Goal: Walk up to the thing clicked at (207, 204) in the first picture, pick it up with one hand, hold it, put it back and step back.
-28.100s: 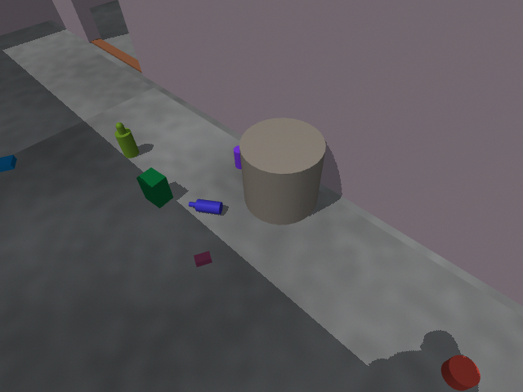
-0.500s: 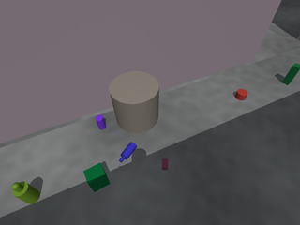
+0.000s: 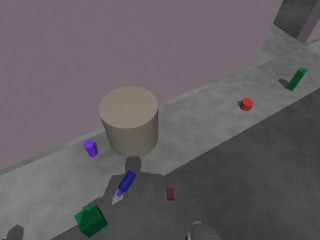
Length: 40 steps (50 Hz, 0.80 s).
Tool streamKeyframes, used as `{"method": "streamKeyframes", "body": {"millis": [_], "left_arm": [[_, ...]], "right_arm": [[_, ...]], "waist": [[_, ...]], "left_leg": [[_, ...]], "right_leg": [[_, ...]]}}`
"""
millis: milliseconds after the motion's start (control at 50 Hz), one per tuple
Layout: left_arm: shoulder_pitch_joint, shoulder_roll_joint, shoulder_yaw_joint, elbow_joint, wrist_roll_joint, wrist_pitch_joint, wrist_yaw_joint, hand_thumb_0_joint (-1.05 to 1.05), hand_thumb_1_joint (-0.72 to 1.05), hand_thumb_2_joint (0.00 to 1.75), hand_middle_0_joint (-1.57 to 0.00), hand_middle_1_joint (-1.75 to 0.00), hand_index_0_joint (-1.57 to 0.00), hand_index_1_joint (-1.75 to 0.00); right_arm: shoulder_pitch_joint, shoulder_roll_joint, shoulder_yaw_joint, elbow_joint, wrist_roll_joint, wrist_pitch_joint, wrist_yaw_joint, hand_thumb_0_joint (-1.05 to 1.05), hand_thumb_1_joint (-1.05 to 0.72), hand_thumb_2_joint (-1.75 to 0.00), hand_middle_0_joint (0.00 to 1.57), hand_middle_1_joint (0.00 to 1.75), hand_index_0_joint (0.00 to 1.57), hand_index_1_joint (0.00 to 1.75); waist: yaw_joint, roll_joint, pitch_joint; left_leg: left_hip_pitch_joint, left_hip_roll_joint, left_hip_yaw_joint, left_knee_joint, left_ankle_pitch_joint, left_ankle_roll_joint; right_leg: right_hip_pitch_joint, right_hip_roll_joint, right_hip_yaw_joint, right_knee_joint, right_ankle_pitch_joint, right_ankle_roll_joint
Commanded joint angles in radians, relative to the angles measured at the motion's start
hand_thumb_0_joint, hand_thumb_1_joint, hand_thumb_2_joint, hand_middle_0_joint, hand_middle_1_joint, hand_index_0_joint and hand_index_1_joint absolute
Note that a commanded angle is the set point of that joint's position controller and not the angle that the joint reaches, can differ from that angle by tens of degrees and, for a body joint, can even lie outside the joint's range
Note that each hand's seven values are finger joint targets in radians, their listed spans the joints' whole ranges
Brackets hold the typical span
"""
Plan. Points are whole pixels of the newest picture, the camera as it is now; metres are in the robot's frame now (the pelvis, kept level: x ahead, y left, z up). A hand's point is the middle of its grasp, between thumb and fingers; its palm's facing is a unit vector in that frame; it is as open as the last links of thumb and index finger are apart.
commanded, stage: walk up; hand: left
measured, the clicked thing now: (125, 184) +0.56 +0.21 -0.74
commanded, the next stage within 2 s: none
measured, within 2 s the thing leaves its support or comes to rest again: neither
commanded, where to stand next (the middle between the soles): +0.21 -0.05 m, yaw +2 degrees
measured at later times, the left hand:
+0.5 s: hand (96, 212) +0.24 +0.21 -0.16, palm faces -0.01 -0.94 -0.33, open 7.4 cm
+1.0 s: hand out of the picture +0.16 +0.21 -0.15, palm faces +0.00 -0.90 -0.43, open 7.4 cm
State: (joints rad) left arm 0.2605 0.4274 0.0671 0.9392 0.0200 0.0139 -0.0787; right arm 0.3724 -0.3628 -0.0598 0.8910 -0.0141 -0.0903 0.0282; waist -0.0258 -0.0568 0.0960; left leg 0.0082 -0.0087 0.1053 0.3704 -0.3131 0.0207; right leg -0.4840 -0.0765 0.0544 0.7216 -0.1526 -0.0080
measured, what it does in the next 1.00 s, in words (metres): walks ahead: right foot, then left foot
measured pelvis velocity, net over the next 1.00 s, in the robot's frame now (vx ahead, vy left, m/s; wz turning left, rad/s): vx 0.12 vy -0.07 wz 0.01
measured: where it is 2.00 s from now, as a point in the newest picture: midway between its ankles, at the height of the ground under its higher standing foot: outside the picture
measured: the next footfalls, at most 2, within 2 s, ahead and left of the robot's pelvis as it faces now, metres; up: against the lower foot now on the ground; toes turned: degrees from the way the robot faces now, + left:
right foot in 0.10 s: +0.19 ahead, -0.15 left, +0.00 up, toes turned -3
left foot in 0.50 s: +0.27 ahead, +0.07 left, +0.00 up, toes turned +3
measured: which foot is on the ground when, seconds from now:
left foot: down 0.00-0.14, up 0.16-0.48, down 0.50-0.84, up 0.86-1.00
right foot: up 0.00-0.08, down 0.10-0.54, up 0.56-0.80, down 0.82-1.00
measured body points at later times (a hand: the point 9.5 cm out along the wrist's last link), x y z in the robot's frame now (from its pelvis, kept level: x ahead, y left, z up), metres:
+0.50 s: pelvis +0.15 -0.05 -0.02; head +0.19 -0.04 +0.43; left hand +0.24 +0.26 -0.14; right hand +0.22 -0.37 -0.12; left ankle +0.23 +0.07 -0.74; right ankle +0.15 -0.15 -0.74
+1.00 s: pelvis +0.12 -0.07 -0.02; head +0.14 -0.09 +0.43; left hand +0.16 +0.25 -0.13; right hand +0.24 -0.38 -0.14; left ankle +0.16 +0.07 -0.72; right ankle +0.10 -0.21 -0.74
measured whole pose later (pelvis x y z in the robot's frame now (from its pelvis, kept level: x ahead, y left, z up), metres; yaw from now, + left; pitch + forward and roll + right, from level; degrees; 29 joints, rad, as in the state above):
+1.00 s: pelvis +0.12 -0.07 -0.02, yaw +0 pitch -3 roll +0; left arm 0.26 0.37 0.03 0.97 0.03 -0.02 0.01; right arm 0.13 -0.41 -0.05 0.90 0.00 0.03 0.01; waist 0.02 0.06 0.09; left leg -0.38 0.01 -0.06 0.81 -0.42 0.02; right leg -0.21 -0.03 0.02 0.66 -0.39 0.03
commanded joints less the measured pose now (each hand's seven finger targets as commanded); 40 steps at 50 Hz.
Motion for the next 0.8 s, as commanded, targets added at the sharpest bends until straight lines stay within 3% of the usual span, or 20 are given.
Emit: {"method": "streamKeyframes", "body": {"millis": [0, 40, 80, 100, 120, 140, 160, 220, 340, 420, 460, 480, 500, 520, 540, 560, 600, 640, 720, 780], "left_arm": [[-0.114, 0.12, 0.033, -0.142, 0.002, -0.047, -0.004, 0.0, 0.9, 0.9, -0.2, -0.3, -0.2, -0.3], [-0.079, 0.126, 0.045, -0.142, 0.002, -0.048, -0.001, 0.0, 0.9, 0.9, -0.2, -0.3, -0.2, -0.3], [0.067, 0.178, 0.076, -0.105, 0.004, -0.062, 0.013, 0.0, 0.9, 0.9, -0.2, -0.3, -0.2, -0.3], [0.147, 0.24, 0.099, -0.099, 0.012, -0.068, 0.024, 0.0, 0.9, 0.9, -0.2, -0.3, -0.2, -0.3], [0.172, 0.294, 0.107, -0.12, 0.002, -0.07, 0.03, 0.0, 0.9, 0.9, -0.2, -0.3, -0.2, -0.3], [0.144, 0.301, 0.109, -0.123, -0.018, -0.063, 0.033, 0.0, 0.9, 0.9, -0.2, -0.3, -0.2, -0.3], [0.126, 0.273, 0.104, -0.136, -0.027, -0.057, 0.037, 0.0, 0.9, 0.9, -0.2, -0.3, -0.2, -0.3], [0.029, 0.189, 0.073, -0.171, -0.031, -0.064, 0.051, 0.0, 0.9, 0.9, -0.2, -0.3, -0.2, -0.3], [-0.03, 0.146, 0.039, -0.215, -0.008, -0.068, 0.073, 0.0, 0.9, 0.9, -0.2, -0.3, -0.2, -0.3], [-0.054, 0.166, 0.033, -0.215, -0.014, -0.037, 0.078, 0.0, 0.9, 0.9, -0.2, -0.3, -0.2, -0.3], [-0.093, 0.166, 0.022, -0.218, -0.028, -0.019, 0.08, 0.0, 0.9, 0.9, -0.2, -0.3, -0.2, -0.3], [-0.08, 0.147, 0.014, -0.214, -0.033, -0.011, 0.082, 0.0, 0.9, 0.9, -0.2, -0.3, -0.2, -0.3], [-0.052, 0.123, 0.011, -0.217, -0.043, -0.005, 0.081, 0.0, 0.9, 0.9, -0.2, -0.3, -0.2, -0.3], [-0.009, 0.112, 0.011, -0.195, -0.053, 0.01, 0.088, 0.0, 0.9, 0.9, -0.2, -0.3, -0.2, -0.3], [0.023, 0.147, 0.02, -0.168, -0.048, 0.028, 0.098, 0.0, 0.9, 0.9, -0.2, -0.3, -0.2, -0.3], [0.009, 0.153, 0.02, -0.153, -0.041, 0.03, 0.1, 0.0, 0.9, 0.9, -0.2, -0.3, -0.2, -0.3], [-0.023, 0.161, 0.03, -0.135, -0.037, 0.031, 0.092, 0.0, 0.9, 0.9, -0.2, -0.3, -0.2, -0.3], [0.005, 0.15, 0.031, -0.115, -0.038, 0.028, 0.087, 0.0, 0.9, 0.9, -0.2, -0.3, -0.2, -0.3], [0.011, 0.138, 0.025, -0.08, -0.037, -0.002, 0.089, 0.0, 0.9, 0.9, -0.2, -0.3, -0.2, -0.3], [0.1, 0.12, 0.024, -0.009, -0.02, -0.033, 0.104, 0.0, 0.9, 0.9, -0.2, -0.3, -0.2, -0.3]], "right_arm": [[0.001, -0.286, -0.077, -0.103, 0.002, -0.01, -0.02, 0.0, -0.9, -0.9, 0.2, 0.3, 0.2, 0.3], [0.015, -0.292, -0.077, -0.116, -0.001, -0.006, -0.026, 0.0, -0.9, -0.9, 0.2, 0.3, 0.2, 0.3], [0.036, -0.249, -0.058, -0.134, 0.007, -0.003, -0.03, 0.0, -0.9, -0.9, 0.2, 0.3, 0.2, 0.3], [0.083, -0.204, -0.04, -0.142, 0.013, -0.004, -0.032, 0.0, -0.9, -0.9, 0.2, 0.3, 0.2, 0.3], [0.115, -0.17, -0.023, -0.157, 0.025, -0.003, -0.032, 0.0, -0.9, -0.9, 0.2, 0.3, 0.2, 0.3], [0.064, -0.258, -0.045, -0.137, 0.013, 0.008, -0.045, 0.0, -0.9, -0.9, 0.2, 0.3, 0.2, 0.3], [0.037, -0.28, -0.053, -0.124, 0.013, 0.006, -0.048, 0.0, -0.9, -0.9, 0.2, 0.3, 0.2, 0.3], [0.079, -0.227, -0.042, -0.095, 0.024, 0.008, -0.033, 0.0, -0.9, -0.9, 0.2, 0.3, 0.2, 0.3], [0.043, -0.169, -0.03, -0.09, 0.016, 0.024, -0.042, 0.0, -0.9, -0.9, 0.2, 0.3, 0.2, 0.3], [0.001, -0.169, -0.029, -0.077, 0.006, 0.024, -0.055, 0.0, -0.9, -0.9, 0.2, 0.3, 0.2, 0.3], [0.022, -0.187, -0.039, -0.064, 0.0, 0.024, -0.06, 0.0, -0.9, -0.9, 0.2, 0.3, 0.2, 0.3], [0.004, -0.226, -0.05, -0.071, -0.007, 0.025, -0.063, 0.0, -0.9, -0.9, 0.2, 0.3, 0.2, 0.3], [-0.017, -0.305, -0.067, -0.091, -0.013, 0.026, -0.066, 0.0, -0.9, -0.9, 0.2, 0.3, 0.2, 0.3], [-0.058, -0.324, -0.062, -0.113, -0.009, 0.027, -0.066, 0.0, -0.9, -0.9, 0.2, 0.3, 0.2, 0.3], [-0.099, -0.342, -0.064, -0.117, 0.002, 0.027, -0.068, 0.0, -0.9, -0.9, 0.2, 0.3, 0.2, 0.3], [-0.122, -0.321, -0.061, -0.114, 0.002, 0.031, -0.073, 0.0, -0.9, -0.9, 0.2, 0.3, 0.2, 0.3], [-0.157, -0.296, -0.05, -0.122, 0.002, 0.039, -0.079, 0.0, -0.9, -0.9, 0.2, 0.3, 0.2, 0.3], [-0.183, -0.284, -0.044, -0.118, 0.003, 0.046, -0.075, 0.0, -0.9, -0.9, 0.2, 0.3, 0.2, 0.3], [-0.198, -0.262, -0.037, -0.116, -0.018, 0.07, -0.052, 0.0, -0.9, -0.9, 0.2, 0.3, 0.2, 0.3], [-0.259, -0.25, -0.03, -0.114, -0.008, 0.101, -0.035, 0.0, -0.9, -0.9, 0.2, 0.3, 0.2, 0.3]], "waist": [[-0.01, 0.17, 0.004], [0.006, 0.153, -0.036], [0.081, 0.008, -0.136], [0.11, -0.147, -0.196], [0.107, -0.301, -0.229], [0.121, -0.212, -0.154], [0.113, -0.156, -0.099], [0.039, -0.075, -0.052], [0.027, -0.068, -0.05], [0.032, -0.057, -0.111], [-0.004, -0.026, -0.129], [-0.006, 0.044, -0.118], [0.009, 0.202, -0.154], [0.028, 0.238, -0.163], [0.027, 0.246, -0.188], [0.028, 0.22, -0.174], [0.029, 0.199, -0.163], [0.044, 0.217, -0.16], [0.021, 0.261, -0.198], [0.079, 0.219, -0.197]], "left_leg": [[-0.073, 0.248, -0.112, -0.034, 0.46, 0.143], [-0.067, 0.253, -0.128, 0.052, 0.526, 0.136], [-0.162, 0.191, -0.094, 0.344, 0.545, 0.096], [-0.301, 0.119, -0.052, 0.575, 0.355, 0.06], [-0.525, -0.034, -0.027, 0.775, -0.165, 0.018], [-0.56, -0.004, -0.1, 0.849, -0.261, 0.019], [-0.551, 0.016, -0.145, 0.88, -0.235, 0.018], [-0.477, 0.05, -0.179, 0.788, -0.116, 0.014], [-0.393, 0.034, -0.108, 0.521, -0.017, -0.048], [-0.295, 0.021, -0.066, 0.301, 0.127, -0.022], [-0.159, 0.008, -0.066, 0.183, 0.289, 0.005], [-0.145, 0.054, -0.14, 0.139, 0.397, 0.023], [-0.123, 0.24, -0.364, 0.082, 0.575, 0.093], [-0.185, 0.37, -0.555, 0.016, 0.612, 0.198], [-0.201, 0.434, -0.611, 0.03, 0.567, 0.299], [-0.211, 0.417, -0.599, 0.037, 0.567, 0.307], [-0.253, 0.311, -0.409, 0.077, 0.572, 0.233], [-0.277, 0.263, -0.319, 0.085, 0.463, 0.201], [-0.17, 0.232, -0.298, 0.124, 0.298, 0.185], [-0.245, 0.187, -0.238, 0.278, 0.286, 0.146]], "right_leg": [[0.078, 0.004, -0.077, -0.116, -0.009, -0.032], [0.164, 0.037, -0.1, -0.143, -0.06, -0.049], [0.429, 0.058, -0.083, -0.218, -0.038, -0.085], [0.572, -0.059, 0.081, -0.267, -0.055, -0.126], [0.687, -0.285, 0.47, -0.379, -0.054, -0.239], [0.577, -0.337, 0.561, -0.415, -0.069, -0.3], [0.494, -0.315, 0.497, -0.431, -0.031, -0.306], [0.35, -0.174, 0.161, -0.391, 0.196, -0.22], [0.253, -0.143, -0.025, -0.322, 0.661, -0.248], [0.278, -0.143, -0.011, -0.177, 0.554, -0.199], [0.173, -0.117, -0.011, -0.074, 0.345, -0.156], [0.121, -0.083, -0.007, -0.045, 0.185, -0.115], [0.075, 0.029, -0.068, 0.086, -0.021, -0.054], [0.092, 0.131, -0.036, 0.225, -0.429, -0.026], [0.13, 0.095, 0.033, 0.359, -0.506, -0.022], [0.111, 0.085, 0.059, 0.404, -0.497, -0.019], [0.105, 0.098, 0.089, 0.423, -0.46, -0.025], [0.127, 0.106, 0.048, 0.386, -0.421, -0.024], [0.145, 0.08, -0.054, 0.071, -0.408, 0.01], [0.315, 0.094, -0.085, -0.326, -0.157, 0.007]]}}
